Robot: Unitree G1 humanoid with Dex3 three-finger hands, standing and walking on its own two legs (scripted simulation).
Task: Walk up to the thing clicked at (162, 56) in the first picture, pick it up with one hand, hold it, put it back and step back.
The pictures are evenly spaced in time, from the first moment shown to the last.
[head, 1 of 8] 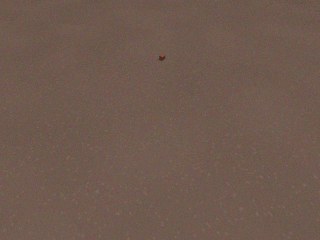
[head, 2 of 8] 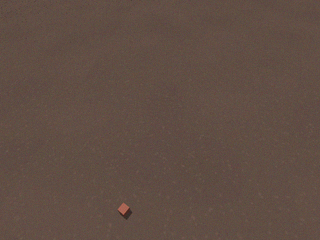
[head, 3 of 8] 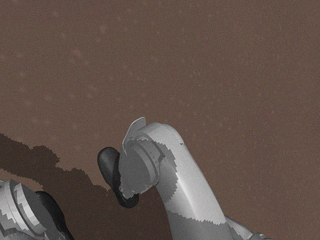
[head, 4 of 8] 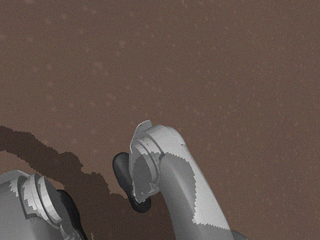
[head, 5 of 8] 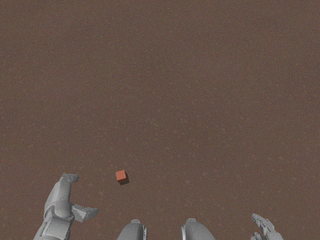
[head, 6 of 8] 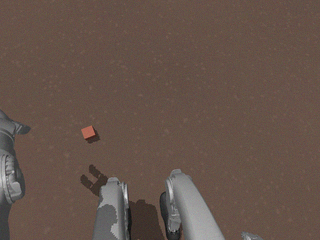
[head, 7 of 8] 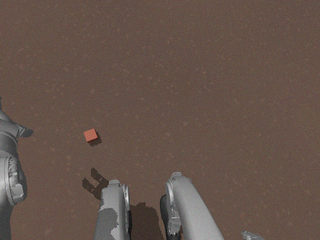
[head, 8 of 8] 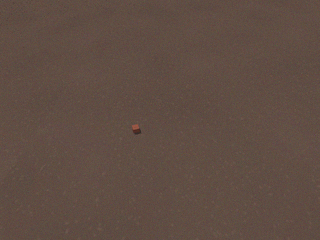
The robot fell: no
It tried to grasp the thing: yes
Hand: left
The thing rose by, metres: 0.00
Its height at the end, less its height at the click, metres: +0.00
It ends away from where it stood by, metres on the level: 0.04
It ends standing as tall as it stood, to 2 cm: yes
